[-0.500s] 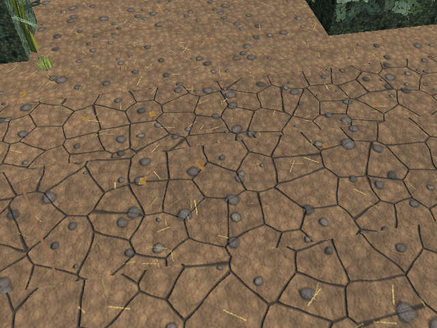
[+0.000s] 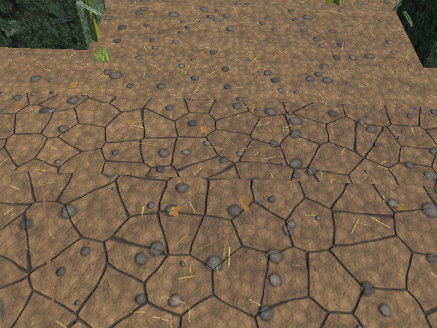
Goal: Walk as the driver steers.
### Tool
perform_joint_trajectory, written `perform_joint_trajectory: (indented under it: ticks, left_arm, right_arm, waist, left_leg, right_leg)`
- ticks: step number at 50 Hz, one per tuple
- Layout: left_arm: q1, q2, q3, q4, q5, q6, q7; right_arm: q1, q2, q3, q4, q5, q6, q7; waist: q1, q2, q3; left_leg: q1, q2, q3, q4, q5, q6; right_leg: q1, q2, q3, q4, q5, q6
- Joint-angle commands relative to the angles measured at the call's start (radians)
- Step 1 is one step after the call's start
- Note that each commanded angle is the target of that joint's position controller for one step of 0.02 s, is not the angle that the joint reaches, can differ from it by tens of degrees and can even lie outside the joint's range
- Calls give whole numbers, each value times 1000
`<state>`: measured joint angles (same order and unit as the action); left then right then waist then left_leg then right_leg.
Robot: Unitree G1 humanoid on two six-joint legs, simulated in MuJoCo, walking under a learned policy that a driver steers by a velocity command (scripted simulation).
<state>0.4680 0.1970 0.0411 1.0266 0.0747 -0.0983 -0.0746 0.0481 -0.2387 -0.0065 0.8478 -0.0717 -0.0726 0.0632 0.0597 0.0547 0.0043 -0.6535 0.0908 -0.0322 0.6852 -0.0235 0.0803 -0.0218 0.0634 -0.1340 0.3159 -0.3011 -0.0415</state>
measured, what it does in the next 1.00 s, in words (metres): goes down: left foot, then right foot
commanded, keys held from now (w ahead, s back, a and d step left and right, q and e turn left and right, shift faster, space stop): w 1.00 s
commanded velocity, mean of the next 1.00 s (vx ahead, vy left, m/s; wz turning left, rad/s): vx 0.50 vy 0.00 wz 0.00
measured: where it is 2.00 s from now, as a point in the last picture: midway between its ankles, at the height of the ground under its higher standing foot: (230, 194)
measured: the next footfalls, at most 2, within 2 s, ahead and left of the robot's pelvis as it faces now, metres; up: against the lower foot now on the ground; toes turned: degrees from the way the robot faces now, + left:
left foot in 0.12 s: +0.27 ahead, +0.13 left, +0.00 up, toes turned +3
right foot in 0.64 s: +0.39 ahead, -0.08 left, +0.00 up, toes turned -4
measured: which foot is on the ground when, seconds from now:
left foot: up 0.00-0.10, down 0.12-0.66, up 0.68-1.00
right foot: down 0.00-0.16, up 0.18-0.62, down 0.64-1.00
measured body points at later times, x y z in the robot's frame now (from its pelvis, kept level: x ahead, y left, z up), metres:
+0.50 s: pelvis +0.26 +0.04 +0.01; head +0.28 +0.04 +0.46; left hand +0.42 +0.25 -0.12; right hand +0.16 -0.16 -0.14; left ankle +0.23 +0.13 -0.74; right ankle +0.40 -0.10 -0.68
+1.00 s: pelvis +0.54 +0.01 -0.11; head +0.55 +0.02 +0.34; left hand +0.42 +0.19 -0.25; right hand +0.74 -0.19 -0.21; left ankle +0.69 +0.12 -0.83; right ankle +0.35 -0.08 -0.73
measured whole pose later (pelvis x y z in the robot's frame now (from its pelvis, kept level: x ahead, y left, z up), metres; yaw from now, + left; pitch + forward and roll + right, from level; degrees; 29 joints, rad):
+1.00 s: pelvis +0.54 +0.01 -0.11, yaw -1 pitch +1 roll -5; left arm 0.62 0.10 -0.04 1.02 0.04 -0.15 -0.02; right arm 0.07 -0.20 0.00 0.81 -0.11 -0.06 0.06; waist 0.11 0.07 -0.03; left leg -0.51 0.09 0.00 0.49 0.36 0.02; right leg -0.18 0.10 -0.09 1.05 -0.90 -0.04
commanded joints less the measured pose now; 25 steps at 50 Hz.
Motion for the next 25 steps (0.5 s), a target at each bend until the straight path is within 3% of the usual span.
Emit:
perform_joint_trajectory:
  ticks: [1,2,4,6,7,8,9,10,11,12,13,14,15,18,19,20,22,23,25]
  left_arm:
    - [-36,111,24,-56,7,-12,2]
    - [-9,113,27,-46,7,-8,5]
    - [15,123,28,-31,3,0,9]
    - [9,151,39,-41,2,1,14]
    - [51,107,34,-48,11,-7,21]
    - [137,19,-2,-49,19,-19,3]
    - [-27,54,7,-69,-4,-12,-22]
    - [-168,81,18,-108,-26,-9,-14]
    - [-194,104,25,-101,-24,-13,18]
    - [-160,85,21,-100,0,-17,44]
    - [-155,26,5,-100,14,-16,59]
    - [-151,-16,-2,-101,24,-8,69]
    - [-144,-27,-3,-100,19,-1,72]
    - [-224,-24,-9,-132,-8,7,55]
    - [-251,-3,-4,-146,1,13,45]
    - [-272,-14,-6,-156,9,21,34]
    - [-307,8,-2,-176,15,29,23]
    - [-218,6,-4,-152,27,26,12]
    - [-250,47,10,-176,26,19,14]
  right_arm:
    - [22,-33,2,-33,7,5,-2]
    - [-25,-44,-4,-45,13,3,-4]
    - [-79,-84,-28,-59,8,-8,-3]
    - [-38,-132,-60,-57,25,-27,-12]
    - [104,-189,-79,-14,39,-42,-16]
    - [375,-191,-75,43,40,-39,-18]
    - [609,-171,-79,120,15,-32,-32]
    - [554,-183,-88,136,12,-53,-40]
    - [397,-157,-88,108,32,-62,-46]
    - [324,-91,-69,100,36,-60,-49]
    - [280,-27,-53,102,38,-60,-51]
    - [258,15,-40,100,39,-58,-53]
    - [256,31,-37,100,34,-60,-53]
    - [273,-7,-50,114,16,-86,-38]
    - [321,-5,-47,134,9,-85,-25]
    - [349,-12,-46,148,-1,-76,-6]
    - [379,-3,-40,162,1,-71,22]
    - [398,-13,-40,175,-27,-69,24]
    - [429,-6,-33,184,-34,-70,21]
  waist:
    - [-64,-69,81]
    - [-47,-80,88]
    - [-46,-80,96]
    - [-81,-93,28]
    - [-97,-21,-123]
    - [-165,133,-333]
    - [-286,90,-300]
    - [-269,45,-91]
    - [-206,23,18]
    - [-148,12,-7]
    - [-113,5,15]
    - [-83,-26,23]
    - [-72,-40,24]
    - [-85,-38,47]
    - [-96,-37,51]
    - [-98,-15,53]
    - [-100,1,65]
    - [-75,8,58]
    - [-81,-10,74]
  left_leg:
    - [44,-4,-5,-68,91,14]
    - [61,-18,16,-78,86,18]
    - [111,-52,56,-135,28,33]
    - [382,-96,100,-103,68,79]
    - [704,-68,51,-36,189,146]
    - [1139,160,-344,-173,-4,322]
    - [1195,238,-590,-379,-298,297]
    - [1016,215,-553,-445,-484,212]
    - [792,196,-465,-466,-440,194]
    - [679,187,-410,-488,-364,207]
    - [574,186,-352,-518,-299,207]
    - [496,181,-316,-552,-260,200]
    - [473,167,-280,-583,-236,192]
    - [438,122,-132,-602,-66,175]
    - [428,110,-102,-595,-43,175]
    - [361,81,-54,-577,-47,167]
    - [322,79,-47,-554,-47,177]
    - [280,91,-39,-504,-10,174]
    - [392,128,-74,-444,29,186]
  right_leg:
    - [-41,-337,175,-86,555,-218]
    - [-18,-333,164,-77,524,-205]
    - [38,-325,153,-42,500,-175]
    - [-44,-265,91,76,666,-115]
    - [-175,-170,18,282,590,-40]
    - [-505,-32,5,572,110,28]
    - [-696,9,96,812,-334,12]
    - [-814,-52,186,885,-280,-38]
    - [-768,-117,201,883,-191,-50]
    - [-661,-154,216,850,-153,-69]
    - [-590,-187,220,819,-118,-71]
    - [-526,-197,219,791,-115,-63]
    - [-507,-195,215,758,-87,-49]
    - [-515,-184,178,605,119,-3]
    - [-519,-181,171,548,190,7]
    - [-460,-168,137,546,247,17]
    - [-422,-147,122,498,307,22]
    - [-356,-139,125,645,368,18]
    - [-461,-147,146,644,302,10]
